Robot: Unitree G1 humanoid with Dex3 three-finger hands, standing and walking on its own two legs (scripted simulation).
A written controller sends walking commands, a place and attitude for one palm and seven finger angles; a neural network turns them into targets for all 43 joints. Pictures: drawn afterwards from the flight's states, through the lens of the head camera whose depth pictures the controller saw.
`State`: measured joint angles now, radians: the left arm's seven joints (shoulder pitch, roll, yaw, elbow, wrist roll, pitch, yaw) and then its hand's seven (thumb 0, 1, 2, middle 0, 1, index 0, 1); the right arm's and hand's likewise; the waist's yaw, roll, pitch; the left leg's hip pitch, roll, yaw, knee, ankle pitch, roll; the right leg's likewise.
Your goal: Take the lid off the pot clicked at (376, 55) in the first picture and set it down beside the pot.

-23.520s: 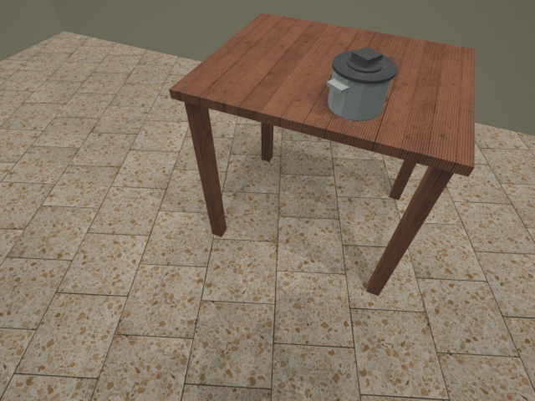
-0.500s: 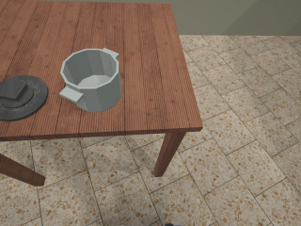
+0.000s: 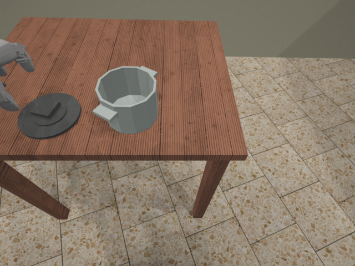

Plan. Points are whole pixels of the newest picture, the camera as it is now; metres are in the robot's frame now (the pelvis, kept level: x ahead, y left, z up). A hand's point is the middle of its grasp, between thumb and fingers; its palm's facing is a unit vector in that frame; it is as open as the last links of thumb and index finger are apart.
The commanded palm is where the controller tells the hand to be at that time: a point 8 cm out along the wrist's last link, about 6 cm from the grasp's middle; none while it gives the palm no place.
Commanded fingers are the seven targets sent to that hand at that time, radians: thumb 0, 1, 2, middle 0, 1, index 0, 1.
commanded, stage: draw the hand back to the body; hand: left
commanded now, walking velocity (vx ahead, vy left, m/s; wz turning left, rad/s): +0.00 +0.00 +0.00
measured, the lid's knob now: (45, 108) +0.50 +0.35 +0.03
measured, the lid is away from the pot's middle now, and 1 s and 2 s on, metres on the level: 0.22 0.22 0.22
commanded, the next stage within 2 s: step back with the hand held close in 1.76 s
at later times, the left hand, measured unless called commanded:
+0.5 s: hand (21, 80) +0.40 +0.27 +0.22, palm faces +0.50 -0.83 -0.24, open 9.9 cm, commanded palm +0.33 +0.29 +0.22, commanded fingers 0.00 0.49 0.73 -0.25 -0.60 -0.25 -0.60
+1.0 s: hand (28, 130) +0.30 +0.22 +0.21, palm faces +0.49 -0.83 -0.25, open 7.7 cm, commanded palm +0.24 +0.25 +0.22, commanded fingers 0.00 0.90 0.90 -0.20 -0.30 -0.20 -0.30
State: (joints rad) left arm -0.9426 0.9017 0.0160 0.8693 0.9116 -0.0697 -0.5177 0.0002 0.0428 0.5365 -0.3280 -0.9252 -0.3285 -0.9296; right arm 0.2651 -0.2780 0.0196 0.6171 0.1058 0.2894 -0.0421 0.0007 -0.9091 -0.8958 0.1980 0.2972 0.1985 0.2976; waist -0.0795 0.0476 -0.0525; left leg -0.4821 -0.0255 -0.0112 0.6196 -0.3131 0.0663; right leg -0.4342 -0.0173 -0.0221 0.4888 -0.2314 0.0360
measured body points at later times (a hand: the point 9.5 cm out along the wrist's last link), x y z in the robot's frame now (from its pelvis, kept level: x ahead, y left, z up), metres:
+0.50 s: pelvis +0.02 -0.04 +0.02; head +0.02 -0.05 +0.47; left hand +0.36 +0.31 +0.23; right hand +0.13 -0.31 -0.10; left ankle -0.01 +0.07 -0.73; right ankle +0.00 -0.16 -0.73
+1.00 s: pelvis +0.00 -0.07 +0.02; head -0.01 -0.09 +0.47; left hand +0.27 +0.26 +0.22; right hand +0.19 -0.29 -0.08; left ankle -0.01 +0.07 -0.73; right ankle +0.00 -0.16 -0.73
